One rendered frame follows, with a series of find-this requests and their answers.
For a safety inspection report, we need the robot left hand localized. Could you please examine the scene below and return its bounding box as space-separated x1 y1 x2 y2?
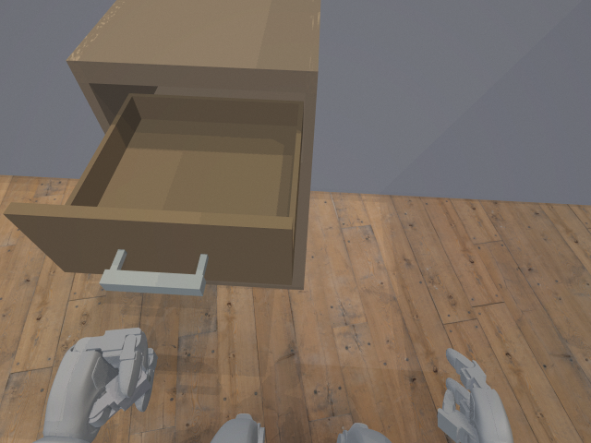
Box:
42 328 158 443

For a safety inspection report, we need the cabinet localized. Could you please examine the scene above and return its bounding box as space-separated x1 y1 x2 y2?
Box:
66 0 320 290

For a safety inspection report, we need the drawer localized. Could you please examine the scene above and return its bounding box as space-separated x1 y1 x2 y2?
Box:
3 93 304 285

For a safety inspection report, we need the robot left thigh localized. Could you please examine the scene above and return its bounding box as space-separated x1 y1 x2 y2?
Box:
211 418 265 443

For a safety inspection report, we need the handle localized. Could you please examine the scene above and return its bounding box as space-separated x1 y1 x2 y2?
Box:
99 249 209 296

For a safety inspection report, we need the robot right hand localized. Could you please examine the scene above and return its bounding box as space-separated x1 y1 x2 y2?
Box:
438 348 513 443

